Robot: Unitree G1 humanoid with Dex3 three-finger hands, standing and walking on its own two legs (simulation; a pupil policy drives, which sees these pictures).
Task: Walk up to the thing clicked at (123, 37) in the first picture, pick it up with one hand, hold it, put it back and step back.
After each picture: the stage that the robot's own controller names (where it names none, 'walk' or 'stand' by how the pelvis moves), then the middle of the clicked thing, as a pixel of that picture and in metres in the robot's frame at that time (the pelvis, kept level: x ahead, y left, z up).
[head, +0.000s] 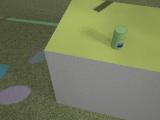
stand; (118, 38) +0.66 -0.18 -0.06
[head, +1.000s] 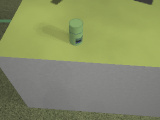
rise first; (76, 32) +0.62 +0.07 -0.03
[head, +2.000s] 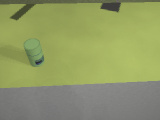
stand; (34, 53) +0.50 +0.22 -0.03
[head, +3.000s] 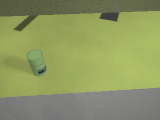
stand; (37, 63) +0.49 +0.22 -0.06
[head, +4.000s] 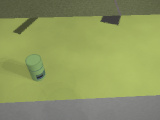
stand; (36, 68) +0.47 +0.22 -0.06
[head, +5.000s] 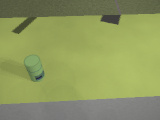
stand; (35, 68) +0.46 +0.22 -0.06
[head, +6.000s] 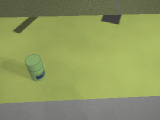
stand; (35, 68) +0.46 +0.22 -0.06
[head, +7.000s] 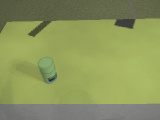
rise first; (48, 70) +0.46 +0.20 -0.06
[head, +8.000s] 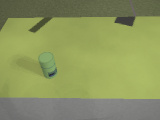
go down; (48, 65) +0.48 +0.20 -0.06
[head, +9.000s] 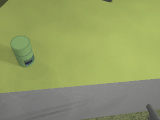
go down; (23, 52) +0.48 +0.18 -0.02
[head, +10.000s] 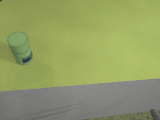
approach; (21, 49) +0.48 +0.19 +0.00
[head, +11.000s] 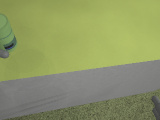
close in; (2, 34) +0.49 +0.20 +0.04
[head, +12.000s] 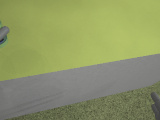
lift; out of the picture +0.51 +0.21 +0.04
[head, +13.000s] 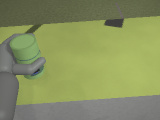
lift; (29, 57) +0.34 +0.16 +0.19
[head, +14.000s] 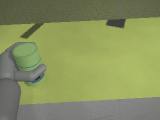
hold; (30, 65) +0.33 +0.17 +0.15
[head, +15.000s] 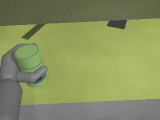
hold; (32, 66) +0.34 +0.17 +0.14
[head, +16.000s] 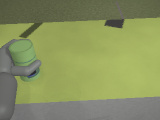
crouch; (26, 61) +0.36 +0.19 +0.14
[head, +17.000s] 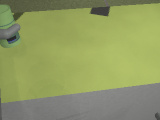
lower; (4, 26) +0.48 +0.22 +0.17
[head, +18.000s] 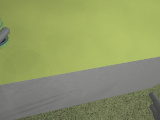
lower; out of the picture +0.51 +0.21 +0.05
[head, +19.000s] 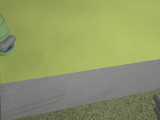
lower; out of the picture +0.49 +0.20 +0.04
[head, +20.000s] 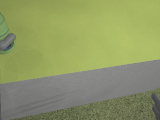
lower; out of the picture +0.49 +0.21 +0.04
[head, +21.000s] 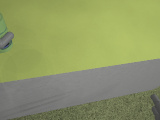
lower; out of the picture +0.50 +0.21 +0.04
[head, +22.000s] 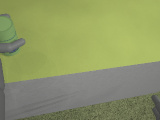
open; (6, 37) +0.49 +0.20 +0.03
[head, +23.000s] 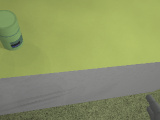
sink last; (8, 31) +0.49 +0.19 +0.03
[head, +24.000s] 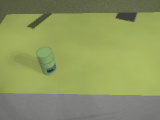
sink last; (46, 61) +0.48 +0.20 -0.01
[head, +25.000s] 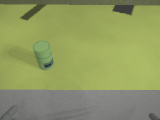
stand; (44, 55) +0.48 +0.19 -0.01
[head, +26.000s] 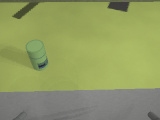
stand; (37, 55) +0.47 +0.20 +0.01
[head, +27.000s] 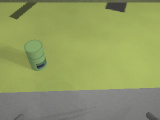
stand; (36, 56) +0.47 +0.19 +0.01
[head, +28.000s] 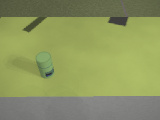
stand; (45, 65) +0.48 +0.19 -0.06
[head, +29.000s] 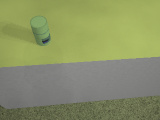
walk; (41, 31) +0.56 +0.17 -0.04
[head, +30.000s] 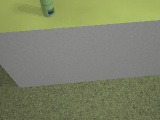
walk; (47, 5) +0.82 +0.21 -0.04
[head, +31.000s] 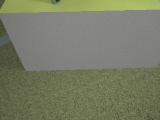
stand; out of the picture +1.10 +0.22 -0.04
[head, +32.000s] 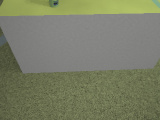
stand; out of the picture +1.08 +0.21 -0.06
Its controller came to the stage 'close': yes
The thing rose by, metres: 0.21
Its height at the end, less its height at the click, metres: +0.00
